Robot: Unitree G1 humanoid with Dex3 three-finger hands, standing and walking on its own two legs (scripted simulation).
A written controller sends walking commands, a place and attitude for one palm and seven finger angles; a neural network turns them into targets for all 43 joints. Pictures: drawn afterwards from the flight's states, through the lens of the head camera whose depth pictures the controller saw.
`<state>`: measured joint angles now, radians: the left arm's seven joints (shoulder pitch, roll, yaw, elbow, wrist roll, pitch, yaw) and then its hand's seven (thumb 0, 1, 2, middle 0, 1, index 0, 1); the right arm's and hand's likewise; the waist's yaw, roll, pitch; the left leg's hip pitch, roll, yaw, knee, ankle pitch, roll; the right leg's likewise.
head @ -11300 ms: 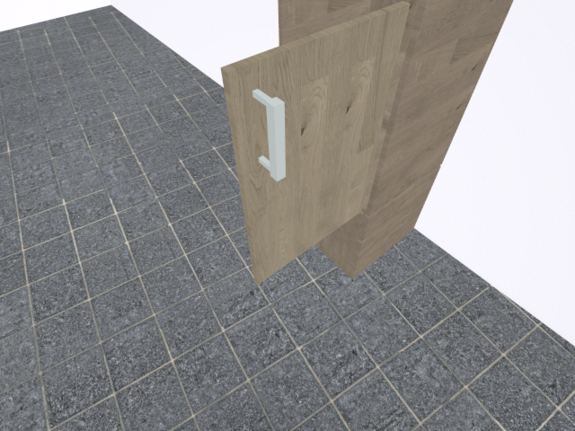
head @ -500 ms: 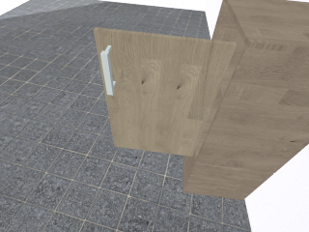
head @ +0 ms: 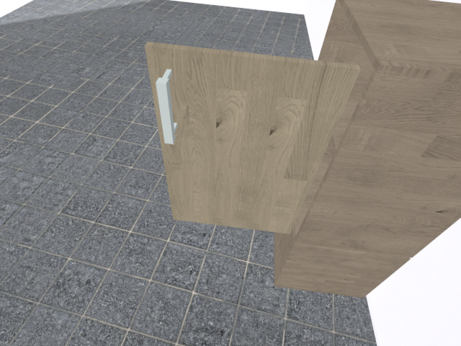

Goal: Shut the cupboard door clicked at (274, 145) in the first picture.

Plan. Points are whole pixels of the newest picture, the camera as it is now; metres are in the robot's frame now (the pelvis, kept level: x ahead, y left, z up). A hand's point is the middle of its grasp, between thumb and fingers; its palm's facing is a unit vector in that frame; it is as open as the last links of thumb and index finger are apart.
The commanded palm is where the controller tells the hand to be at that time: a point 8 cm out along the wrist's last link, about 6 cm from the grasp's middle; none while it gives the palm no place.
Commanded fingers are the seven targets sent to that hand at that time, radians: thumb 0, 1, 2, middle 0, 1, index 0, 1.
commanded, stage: look again from close up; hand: left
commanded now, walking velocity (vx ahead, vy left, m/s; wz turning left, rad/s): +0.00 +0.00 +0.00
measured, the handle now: (169, 108) +0.53 +0.18 +0.13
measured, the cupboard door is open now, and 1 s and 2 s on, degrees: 90 90 90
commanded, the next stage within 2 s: shuffle to correct the standing spot in 0.44 s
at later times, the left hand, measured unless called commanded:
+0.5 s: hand out of the picture +0.00 +0.20 -0.18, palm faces -0.02 -0.97 -0.24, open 7.4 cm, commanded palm none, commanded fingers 0.00 0.90 0.90 -0.20 -0.30 -0.20 -0.30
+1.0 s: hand out of the picture +0.02 +0.15 -0.20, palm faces +0.01 -0.99 -0.12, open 7.4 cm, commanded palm none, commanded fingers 0.00 0.90 0.90 -0.20 -0.30 -0.20 -0.30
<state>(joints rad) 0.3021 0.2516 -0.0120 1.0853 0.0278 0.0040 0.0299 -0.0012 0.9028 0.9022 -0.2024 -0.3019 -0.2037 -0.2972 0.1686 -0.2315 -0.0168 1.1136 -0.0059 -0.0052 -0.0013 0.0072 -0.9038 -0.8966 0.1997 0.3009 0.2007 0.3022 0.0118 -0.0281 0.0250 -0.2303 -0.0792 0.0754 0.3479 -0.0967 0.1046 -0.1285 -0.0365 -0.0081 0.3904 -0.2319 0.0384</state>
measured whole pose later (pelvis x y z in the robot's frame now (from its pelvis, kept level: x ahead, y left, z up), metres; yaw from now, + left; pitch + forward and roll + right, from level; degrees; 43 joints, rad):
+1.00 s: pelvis +0.07 +0.01 -0.01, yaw -2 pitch -1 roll -1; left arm 0.38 0.13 -0.01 1.13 0.01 0.03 0.05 0.00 0.90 0.90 -0.20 -0.30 -0.20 -0.30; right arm 0.29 -0.11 0.01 1.14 -0.01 -0.03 -0.05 0.01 -0.91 -0.90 0.20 0.30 0.20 0.30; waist 0.01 -0.06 0.04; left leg -0.19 -0.07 0.12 0.51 -0.30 0.12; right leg -0.13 -0.04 0.01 0.58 -0.41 0.03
